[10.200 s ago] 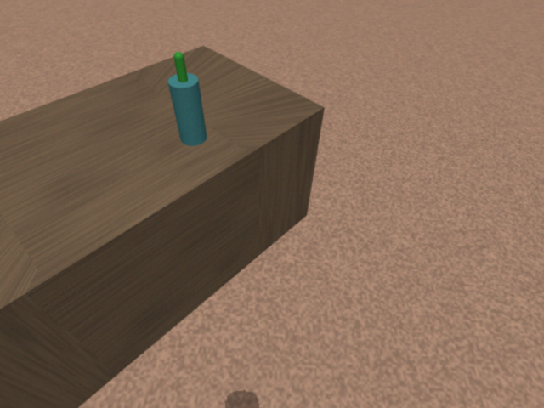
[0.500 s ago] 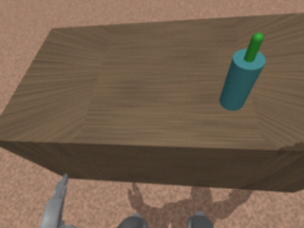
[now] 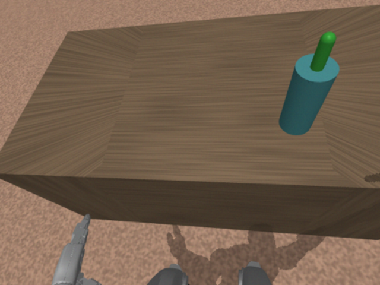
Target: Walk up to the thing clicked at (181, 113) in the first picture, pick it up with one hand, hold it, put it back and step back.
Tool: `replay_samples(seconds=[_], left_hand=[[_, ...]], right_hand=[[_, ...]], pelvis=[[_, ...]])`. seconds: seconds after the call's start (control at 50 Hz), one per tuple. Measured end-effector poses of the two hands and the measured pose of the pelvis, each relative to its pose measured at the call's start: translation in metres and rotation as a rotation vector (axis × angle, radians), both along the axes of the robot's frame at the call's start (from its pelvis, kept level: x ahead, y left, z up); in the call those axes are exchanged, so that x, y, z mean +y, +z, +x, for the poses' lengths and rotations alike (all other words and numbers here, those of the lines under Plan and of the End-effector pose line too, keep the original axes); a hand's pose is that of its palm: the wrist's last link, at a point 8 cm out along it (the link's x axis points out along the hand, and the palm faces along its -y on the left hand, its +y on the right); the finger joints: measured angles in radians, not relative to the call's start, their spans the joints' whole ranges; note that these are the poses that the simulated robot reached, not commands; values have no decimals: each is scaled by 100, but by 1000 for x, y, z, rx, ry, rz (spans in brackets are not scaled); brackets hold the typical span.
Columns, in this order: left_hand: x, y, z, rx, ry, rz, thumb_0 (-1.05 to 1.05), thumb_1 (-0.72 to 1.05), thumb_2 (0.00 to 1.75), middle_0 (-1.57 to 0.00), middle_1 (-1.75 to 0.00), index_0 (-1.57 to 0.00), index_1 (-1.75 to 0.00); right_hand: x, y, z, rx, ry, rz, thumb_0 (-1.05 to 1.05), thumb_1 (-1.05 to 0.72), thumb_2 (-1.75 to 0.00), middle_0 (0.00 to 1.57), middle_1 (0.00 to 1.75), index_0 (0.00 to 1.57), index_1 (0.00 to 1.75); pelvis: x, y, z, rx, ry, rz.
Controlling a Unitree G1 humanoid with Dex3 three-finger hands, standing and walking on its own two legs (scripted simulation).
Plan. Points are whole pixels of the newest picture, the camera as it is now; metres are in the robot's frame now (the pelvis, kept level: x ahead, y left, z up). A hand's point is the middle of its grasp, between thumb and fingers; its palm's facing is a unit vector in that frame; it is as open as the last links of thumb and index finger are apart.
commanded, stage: go down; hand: right
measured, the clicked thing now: (308, 87) +0.55 -0.21 +0.03
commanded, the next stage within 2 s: approach in 1.06 s
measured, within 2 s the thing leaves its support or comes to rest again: neither
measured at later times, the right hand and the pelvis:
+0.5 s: hand out of the picture +0.44 -0.41 +0.09, palm faces +0.31 +0.95 +0.00, open 17.3 cm; pelvis +0.00 +0.00 +0.00, yaw +0 degrees
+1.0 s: hand out of the picture +0.43 -0.41 +0.09, palm faces +0.32 +0.95 +0.01, open 17.5 cm; pelvis +0.01 +0.00 +0.00, yaw +0 degrees
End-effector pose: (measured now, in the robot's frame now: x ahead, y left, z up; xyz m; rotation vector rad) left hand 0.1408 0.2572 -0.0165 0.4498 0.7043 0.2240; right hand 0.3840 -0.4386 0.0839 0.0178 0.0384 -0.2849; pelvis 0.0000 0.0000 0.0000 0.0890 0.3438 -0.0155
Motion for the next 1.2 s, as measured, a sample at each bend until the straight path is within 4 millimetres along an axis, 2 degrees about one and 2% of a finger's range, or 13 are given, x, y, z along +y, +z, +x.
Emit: replay_samples(seconds=[0.18,0.5,0.72,0.82,1.0,1.08,1.2], left_hand=[[0,-1,-6,15,10,6,-1,-53,5,-6,-5,-6,-5],[0,0,0,21,6,14,-1,-52,4,-6,-5,-6,-4],[-1,-2,7,32,11,-3,-1,-52,4,-6,-5,-6,-4],[0,2,9,20,10,-8,-1,-52,4,-5,-4,-6,-4],[1,1,7,30,2,-7,-1,-52,4,-5,-4,-6,-4],[2,-1,8,27,-3,-1,-1,-52,4,-5,-4,-6,-4],[-2,3,7,1,-15,-3,-1,-52,4,-5,-4,-6,-4]], right_hand=[[-5,4,7,-2,-11,-15,-1,51,-5,6,5,6,5],[-15,9,17,3,-29,-15,-1,52,-6,5,5,6,5],[-9,6,23,21,-16,-2,-1,52,-6,5,6,6,6],[-8,2,20,29,-25,-2,-1,54,-6,5,6,6,6],[-11,7,12,13,-40,2,-1,55,-7,5,6,6,6],[-11,10,14,11,-24,-30,-1,55,-7,4,6,6,6],[-10,3,15,7,-19,6,-1,56,-7,4,6,6,6]], pelvis=[[-2,-2,-3,8,5,4],[-1,-3,1,28,2,11],[-2,-1,9,31,2,9],[-2,1,11,26,3,7],[0,1,9,13,-4,6],[0,-1,5,17,-5,7],[-1,-3,1,22,-4,9]])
